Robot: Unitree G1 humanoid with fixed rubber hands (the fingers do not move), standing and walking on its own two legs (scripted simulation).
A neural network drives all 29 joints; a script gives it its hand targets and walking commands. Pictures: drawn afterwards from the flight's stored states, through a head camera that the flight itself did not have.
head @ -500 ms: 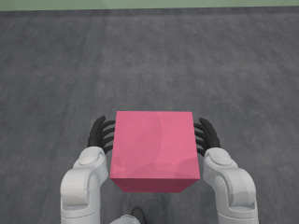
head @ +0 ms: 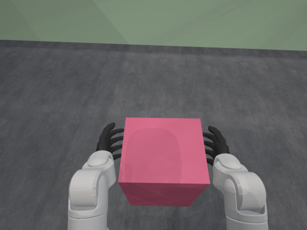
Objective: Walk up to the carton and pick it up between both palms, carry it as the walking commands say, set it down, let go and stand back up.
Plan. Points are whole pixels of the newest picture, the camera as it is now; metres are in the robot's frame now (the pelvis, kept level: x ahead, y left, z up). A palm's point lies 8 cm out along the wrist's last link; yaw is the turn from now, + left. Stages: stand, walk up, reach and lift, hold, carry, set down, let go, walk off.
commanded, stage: carry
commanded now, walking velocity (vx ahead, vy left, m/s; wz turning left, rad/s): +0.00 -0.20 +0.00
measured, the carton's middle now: (161, 167) +0.28 +0.01 +0.01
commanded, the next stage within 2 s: none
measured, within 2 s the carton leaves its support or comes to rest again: neither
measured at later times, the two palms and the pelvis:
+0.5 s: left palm (158, 116) +0.38 +0.01 +0.10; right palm (260, 126) +0.35 -0.25 +0.09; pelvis +0.10 -0.10 +0.01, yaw -3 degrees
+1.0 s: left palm (202, 121) +0.37 -0.10 +0.09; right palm (306, 132) +0.34 -0.36 +0.08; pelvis +0.09 -0.21 +0.00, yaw -2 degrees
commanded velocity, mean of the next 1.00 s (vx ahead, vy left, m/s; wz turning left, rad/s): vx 0.00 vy -0.20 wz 0.00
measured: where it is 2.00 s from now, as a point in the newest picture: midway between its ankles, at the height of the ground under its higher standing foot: outside the picture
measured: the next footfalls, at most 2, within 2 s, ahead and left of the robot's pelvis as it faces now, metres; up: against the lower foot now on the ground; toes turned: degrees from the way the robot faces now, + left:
left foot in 0.20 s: +0.10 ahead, +0.08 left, +0.00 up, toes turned +5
right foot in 0.42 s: +0.14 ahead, -0.27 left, +0.00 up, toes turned -9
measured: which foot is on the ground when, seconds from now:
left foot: up 0.00-0.18, down 0.20-0.46, up 0.48-0.62, down 0.64-0.84, up 0.86-1.00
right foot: down 0.00-0.22, up 0.24-0.40, down 0.42-1.00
